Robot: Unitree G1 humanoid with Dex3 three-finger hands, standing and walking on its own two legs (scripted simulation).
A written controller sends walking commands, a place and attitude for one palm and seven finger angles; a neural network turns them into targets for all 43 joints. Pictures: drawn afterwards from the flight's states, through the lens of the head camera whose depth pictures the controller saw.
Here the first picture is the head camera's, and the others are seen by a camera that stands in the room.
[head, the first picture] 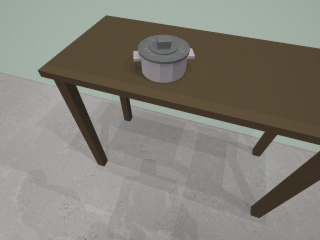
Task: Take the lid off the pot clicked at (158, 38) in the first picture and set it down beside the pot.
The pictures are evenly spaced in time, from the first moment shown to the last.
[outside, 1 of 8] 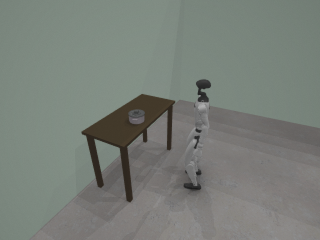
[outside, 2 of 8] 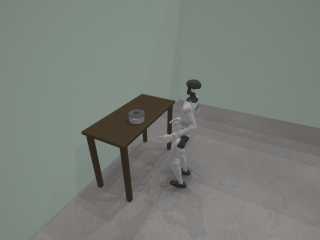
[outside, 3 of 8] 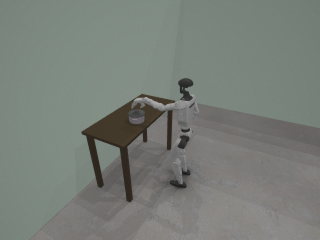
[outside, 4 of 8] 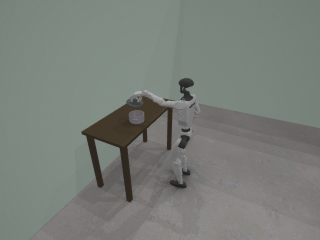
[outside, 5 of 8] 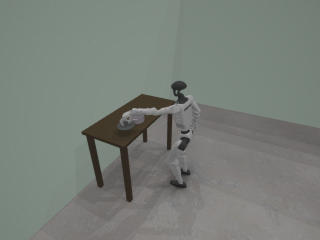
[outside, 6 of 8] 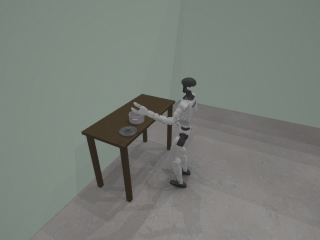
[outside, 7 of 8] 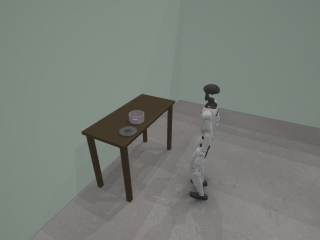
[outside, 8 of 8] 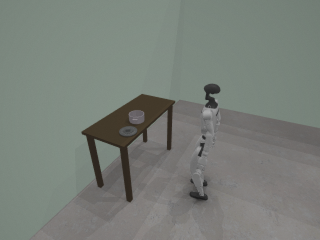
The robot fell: no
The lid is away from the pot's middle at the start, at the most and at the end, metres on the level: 0.00 0.25 0.24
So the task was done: yes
